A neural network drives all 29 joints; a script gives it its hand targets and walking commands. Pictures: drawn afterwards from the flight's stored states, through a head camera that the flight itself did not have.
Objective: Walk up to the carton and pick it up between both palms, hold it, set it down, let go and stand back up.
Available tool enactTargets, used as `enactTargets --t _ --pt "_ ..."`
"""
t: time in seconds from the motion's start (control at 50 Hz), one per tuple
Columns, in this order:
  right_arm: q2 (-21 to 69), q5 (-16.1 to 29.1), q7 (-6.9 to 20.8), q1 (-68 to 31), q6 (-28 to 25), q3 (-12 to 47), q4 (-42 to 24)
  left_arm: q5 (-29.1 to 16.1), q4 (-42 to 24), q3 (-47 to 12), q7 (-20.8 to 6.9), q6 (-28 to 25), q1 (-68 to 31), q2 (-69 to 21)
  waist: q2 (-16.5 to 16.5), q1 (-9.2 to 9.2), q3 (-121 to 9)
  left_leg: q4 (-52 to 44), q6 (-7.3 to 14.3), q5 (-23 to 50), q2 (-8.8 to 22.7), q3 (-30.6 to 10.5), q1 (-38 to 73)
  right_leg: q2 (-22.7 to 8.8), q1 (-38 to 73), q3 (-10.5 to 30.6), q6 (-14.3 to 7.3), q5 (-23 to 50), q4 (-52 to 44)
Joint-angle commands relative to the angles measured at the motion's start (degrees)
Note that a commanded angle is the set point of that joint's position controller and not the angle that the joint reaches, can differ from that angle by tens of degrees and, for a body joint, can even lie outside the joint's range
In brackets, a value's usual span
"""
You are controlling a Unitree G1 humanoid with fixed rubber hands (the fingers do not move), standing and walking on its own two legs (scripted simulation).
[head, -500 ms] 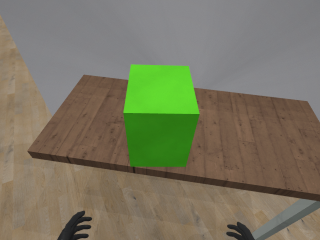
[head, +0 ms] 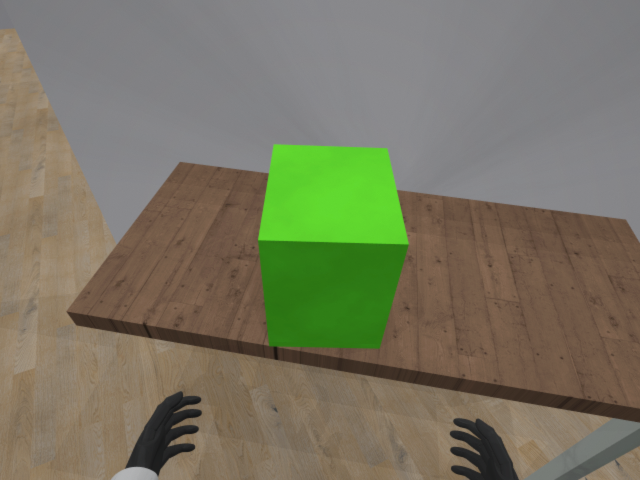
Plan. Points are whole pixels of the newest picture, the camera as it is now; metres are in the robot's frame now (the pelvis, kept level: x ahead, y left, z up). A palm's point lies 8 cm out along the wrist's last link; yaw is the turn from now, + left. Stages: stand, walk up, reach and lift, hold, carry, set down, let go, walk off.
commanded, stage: reach and lift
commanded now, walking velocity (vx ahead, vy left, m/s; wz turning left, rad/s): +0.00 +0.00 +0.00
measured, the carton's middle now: (327, 248) +0.48 +0.02 +0.02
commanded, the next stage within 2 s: none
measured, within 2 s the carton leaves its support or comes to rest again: neither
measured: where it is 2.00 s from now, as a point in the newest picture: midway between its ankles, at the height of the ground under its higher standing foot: outside the picture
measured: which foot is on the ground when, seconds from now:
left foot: down 0.00-1.00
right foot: down 0.00-1.00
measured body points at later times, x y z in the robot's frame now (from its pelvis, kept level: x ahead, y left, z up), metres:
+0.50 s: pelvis +0.01 +0.01 +0.00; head -0.01 +0.03 +0.45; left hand +0.23 +0.21 +0.00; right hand +0.23 -0.18 +0.00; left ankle -0.04 +0.12 -0.75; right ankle +0.02 -0.11 -0.75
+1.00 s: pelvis +0.00 +0.01 +0.00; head -0.01 +0.02 +0.45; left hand +0.31 +0.20 +0.07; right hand +0.31 -0.18 +0.07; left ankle -0.04 +0.12 -0.75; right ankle +0.02 -0.11 -0.75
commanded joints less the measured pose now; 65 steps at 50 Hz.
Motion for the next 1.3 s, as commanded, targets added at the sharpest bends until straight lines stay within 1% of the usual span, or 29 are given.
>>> enactTargets --t 0.0,0.06,0.12,0.22,0.26,0.28,0.32,0.42,0.44,0.5,0.52,0.56,0.62,0.66,0.68,0.72,0.74,0.86,0.92,1.0,1.02,1.08,1.1,1.14,1.16,1.2,1.24,1.26,1.28 --pt "-2.35 1.26 -0.10 -2.34 -2.82 -0.95 -6.40 0.47 -9.00 1.62 0.82 -3.57 -4.66 4.98 2.02 -0.12 -4.08 -3.58 -0.62 12.48 -1.55 0.38 -7.91 -0.63 7.27 4.19 -0.22 7.67 -2.29" --pt "-2.09 3.27 -0.54 -2.75 -3.95 0.62 -6.77 0.33 -11.04 2.05 1.01 -4.17 -4.56 4.89 3.25 0.44 -3.94 -3.02 -1.12 15.77 -1.36 -0.24 -7.52 -0.62 8.26 4.39 -0.49 10.18 -2.39" --pt "-2.85 3.56 -1.06 -3.38 -4.37 -0.30 -6.63 -0.38 -13.03 0.93 0.85 -4.36 -4.63 3.85 4.18 -0.31 -4.29 -3.31 -1.83 15.97 -1.41 -0.89 -7.27 -0.43 8.20 3.99 -1.02 8.65 -3.01" --pt "-4.29 3.70 -1.51 -4.54 -4.97 0.28 -9.40 -0.54 -13.85 1.10 0.53 -2.99 -1.99 2.38 0.92 0.27 -3.22 -2.02 -2.78 21.66 -1.44 -1.52 -5.13 0.37 7.81 3.07 -1.23 12.90 -2.65" --pt "-5.69 3.73 -1.74 -6.92 -6.63 -1.36 -13.31 -1.32 -17.23 0.54 0.52 -3.81 -4.40 2.03 0.09 -0.58 -5.88 -1.46 -2.86 23.30 -1.48 -1.80 -3.52 0.74 8.49 2.90 -0.86 14.30 -2.53" --pt "-5.09 4.28 -1.71 -5.52 -6.79 -1.23 -12.24 -0.59 -17.77 0.57 0.76 -4.35 -3.15 2.14 1.27 0.33 -6.06 -1.58 -3.16 23.19 -1.84 -1.55 -3.53 0.68 7.86 2.51 -1.10 15.14 -2.58" --pt "-4.80 4.30 -1.33 -5.05 -6.61 -0.50 -12.29 -0.86 -16.73 -0.41 1.28 -4.82 -2.85 0.73 2.72 0.38 -3.71 -1.97 -3.60 22.66 -1.23 -2.19 -4.10 0.97 7.62 2.44 -1.61 11.87 -3.08" --pt "-4.78 4.96 -1.33 -7.30 -4.98 -0.47 -10.71 -0.71 -16.31 0.01 1.83 -5.65 -6.60 -0.79 1.61 -0.01 0.12 -3.32 -3.01 19.20 -0.84 -2.27 -5.91 1.02 7.67 3.36 -1.83 8.58 -3.90" --pt "-5.16 5.26 -1.22 -8.99 -5.39 -1.08 -11.22 -0.78 -17.23 0.09 2.19 -6.05 -8.28 -0.49 2.30 0.32 -0.56 -3.68 -3.34 18.02 -0.77 -2.21 -6.42 0.79 6.58 3.18 -2.12 6.46 -3.79" --pt "-5.48 5.30 -1.12 -11.24 -6.77 -2.08 -13.62 -0.96 -19.74 -1.34 3.48 -7.38 -9.83 -1.37 4.33 -0.22 -4.54 -2.40 -3.67 20.25 -0.33 -2.45 -5.76 0.86 8.38 3.08 -2.49 8.24 -3.03" --pt "-5.64 5.14 -1.15 -12.33 -7.07 -1.81 -13.91 -0.52 -19.17 -1.34 3.76 -7.55 -9.63 -1.47 4.64 0.35 -4.71 -2.21 -3.77 21.08 -0.71 -2.54 -5.86 0.74 8.46 3.39 -2.61 9.40 -2.85" --pt "-5.71 5.92 -1.03 -15.04 -7.59 -2.31 -14.32 -1.06 -19.88 -1.48 4.58 -7.88 -13.38 -0.53 3.81 0.54 -5.39 -2.80 -3.12 16.54 -0.87 -2.31 -7.33 0.32 7.13 4.12 -2.32 7.06 -2.41" --pt "-5.09 5.52 -1.42 -17.14 -5.52 -1.56 -11.75 -1.84 -14.35 -1.33 3.90 -6.03 -14.01 -1.65 1.82 -0.09 -3.81 -3.78 -2.32 12.79 -0.59 -2.55 -8.85 0.06 7.93 4.30 -2.07 5.73 -2.66" --pt "-5.94 5.10 -2.23 -19.78 -4.16 -1.58 -12.87 -2.11 -15.06 -0.85 3.73 -4.70 -17.04 -0.83 0.38 -0.08 -4.54 -4.05 -1.42 10.74 -1.26 -2.09 -9.90 0.23 8.94 4.43 -1.49 6.63 -2.04" --pt "-5.50 5.63 -2.47 -20.19 -3.54 -1.68 -13.82 -1.96 -17.56 0.18 3.98 -4.09 -17.81 -0.39 0.79 0.76 -5.69 -4.13 -1.59 11.61 -1.08 -2.01 -10.79 0.08 10.13 4.41 -1.27 7.84 -1.65" --pt "-6.83 6.12 -2.62 -27.37 -2.02 -2.08 -13.13 -3.09 -16.11 -0.25 4.38 -2.00 -24.64 0.04 0.32 0.52 -6.17 -4.46 -1.36 8.42 -1.18 -2.09 -11.74 0.37 7.76 4.33 -1.44 4.50 -1.59" --pt "-6.21 6.15 -2.68 -27.04 -1.28 -2.01 -13.71 -2.66 -15.21 0.46 4.57 -0.96 -23.55 0.30 -0.47 0.91 -7.20 -4.59 -0.97 8.56 -1.03 -2.11 -11.40 0.23 8.61 4.54 -1.31 4.87 -1.59" --pt "-7.35 8.61 -4.15 -33.41 3.36 -1.23 -12.06 -2.93 -18.08 2.03 3.78 5.96 -30.53 0.04 0.22 0.18 -11.08 -3.63 -1.16 12.63 -1.34 -1.67 -9.45 0.34 8.92 4.61 -1.00 9.15 -1.31" --pt "-8.06 10.07 -5.50 -34.86 4.46 -1.42 -11.46 -1.30 -22.30 3.63 3.03 9.99 -32.69 -0.47 3.19 -0.17 -13.76 -1.34 -2.27 21.61 -1.26 -1.45 -5.09 0.83 10.54 4.43 -1.03 16.16 -1.00" --pt "-8.72 11.17 -7.29 -37.26 6.36 0.77 -12.71 -0.12 -22.29 7.15 1.17 14.98 -32.77 0.09 0.26 0.11 -11.74 -2.04 -1.56 22.06 -2.11 -1.23 -5.84 0.97 13.76 4.10 0.12 19.75 -1.26" --pt "-8.55 11.75 -7.53 -37.97 6.71 0.91 -14.08 -0.11 -24.48 7.32 0.96 15.85 -34.04 0.32 0.77 -0.24 -11.76 -1.59 -1.73 22.83 -2.39 -0.92 -5.40 0.89 13.41 4.19 0.47 21.32 -1.09" --pt "-8.80 10.90 -8.15 -41.97 7.97 0.18 -14.08 0.09 -24.39 8.59 0.60 17.75 -37.01 0.77 -0.70 0.34 -11.60 -2.62 -1.22 19.62 -2.25 -0.54 -6.81 1.24 12.88 3.38 0.46 18.01 -1.24" --pt "-9.31 10.99 -8.17 -43.54 8.63 -0.33 -13.65 -0.46 -23.50 8.00 0.59 18.17 -39.16 0.71 -0.31 -0.99 -12.18 -2.70 -1.24 17.56 -2.01 -0.63 -6.65 1.16 11.17 2.95 0.51 15.62 -1.68" --pt "-8.33 10.32 -8.09 -45.69 10.32 -0.94 -12.94 -0.94 -19.42 7.43 0.39 18.87 -41.35 0.36 -0.68 -2.05 -10.95 -3.64 -0.61 14.07 -2.02 -0.45 -7.26 1.08 9.57 2.80 0.88 12.97 -2.16" --pt "-8.71 9.78 -8.09 -49.96 11.02 -1.17 -13.94 -1.33 -19.48 7.87 0.36 18.92 -46.32 1.77 -1.06 -1.43 -11.55 -4.03 0.06 10.84 -2.14 -0.27 -8.97 0.83 9.29 2.86 1.12 10.71 -2.23" --pt "-9.33 9.54 -7.94 -53.67 11.95 -2.15 -12.25 -1.64 -18.77 8.08 0.81 18.89 -51.65 2.88 0.28 -2.20 -12.27 -4.40 -0.15 8.32 -1.75 -0.33 -9.40 0.92 8.32 2.91 1.03 8.09 -1.79" --pt "-9.46 9.46 -7.76 -58.44 12.46 -2.97 -11.53 -2.56 -17.70 8.27 1.65 18.13 -55.56 4.29 1.34 -1.00 -15.42 -4.14 0.24 7.38 -1.61 -0.33 -10.62 0.51 7.79 3.17 0.80 7.17 -0.86" --pt "-9.43 9.61 -7.67 -59.20 12.94 -3.41 -8.67 -2.66 -16.34 7.58 2.11 18.24 -57.68 3.69 3.10 -1.51 -16.70 -4.01 -0.25 6.60 -1.30 -0.17 -11.16 0.76 7.21 3.03 0.71 5.23 -0.76" --pt "-9.33 10.13 -7.29 -58.62 13.26 -2.53 -7.64 -2.69 -15.39 7.93 2.48 18.42 -56.14 3.52 3.34 -0.50 -16.62 -3.87 -0.23 8.99 -1.11 -0.66 -10.15 0.94 7.86 2.61 0.45 6.32 -0.82"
